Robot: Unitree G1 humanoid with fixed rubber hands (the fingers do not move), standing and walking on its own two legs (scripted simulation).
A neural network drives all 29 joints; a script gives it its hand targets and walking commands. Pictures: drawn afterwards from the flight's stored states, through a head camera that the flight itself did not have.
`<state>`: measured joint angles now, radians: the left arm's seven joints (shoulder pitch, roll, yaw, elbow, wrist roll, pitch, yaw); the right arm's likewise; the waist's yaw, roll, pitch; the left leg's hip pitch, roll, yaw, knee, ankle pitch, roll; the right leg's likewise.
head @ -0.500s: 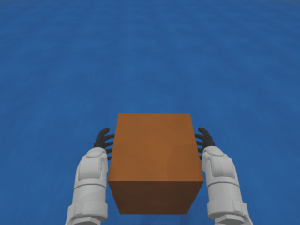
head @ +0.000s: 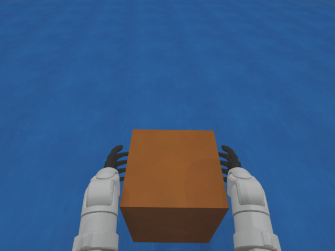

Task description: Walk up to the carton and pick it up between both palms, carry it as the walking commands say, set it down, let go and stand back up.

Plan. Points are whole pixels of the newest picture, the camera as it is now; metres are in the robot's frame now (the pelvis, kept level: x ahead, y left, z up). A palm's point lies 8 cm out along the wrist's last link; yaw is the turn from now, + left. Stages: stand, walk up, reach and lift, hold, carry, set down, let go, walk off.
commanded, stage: reach and lift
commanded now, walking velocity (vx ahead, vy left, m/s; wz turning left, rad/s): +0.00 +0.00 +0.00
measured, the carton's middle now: (172, 188) +0.29 +0.00 -0.02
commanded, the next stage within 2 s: hold in 0.14 s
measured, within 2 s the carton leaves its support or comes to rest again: neither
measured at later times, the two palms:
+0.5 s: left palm (109, 179) +0.27 +0.15 +0.05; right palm (234, 177) +0.28 -0.15 +0.05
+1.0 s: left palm (108, 178) +0.28 +0.15 +0.05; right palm (232, 176) +0.28 -0.15 +0.05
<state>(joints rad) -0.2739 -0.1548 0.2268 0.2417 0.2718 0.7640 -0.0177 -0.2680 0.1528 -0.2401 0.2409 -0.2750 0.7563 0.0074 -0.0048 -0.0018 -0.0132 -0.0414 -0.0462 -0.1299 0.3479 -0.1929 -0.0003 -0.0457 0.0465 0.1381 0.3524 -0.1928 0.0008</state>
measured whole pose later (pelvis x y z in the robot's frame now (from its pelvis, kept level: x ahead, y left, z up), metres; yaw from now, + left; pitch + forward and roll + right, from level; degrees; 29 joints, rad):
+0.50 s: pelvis -0.01 +0.00 +0.00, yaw +0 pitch -7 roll +0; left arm -0.28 -0.16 0.23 0.24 0.27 0.77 -0.02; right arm -0.27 0.15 -0.24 0.24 -0.27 0.76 0.00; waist 0.00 0.00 -0.01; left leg -0.05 -0.05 -0.14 0.37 -0.19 -0.01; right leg -0.05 0.05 0.12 0.38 -0.20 0.00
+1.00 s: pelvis -0.01 +0.00 +0.00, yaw +0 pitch -7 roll +0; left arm -0.27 -0.15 0.23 0.23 0.27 0.77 -0.02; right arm -0.27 0.15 -0.23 0.24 -0.27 0.76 0.00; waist 0.00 0.00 -0.01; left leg -0.05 -0.05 -0.13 0.37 -0.19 0.00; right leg -0.06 0.05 0.12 0.38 -0.20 0.00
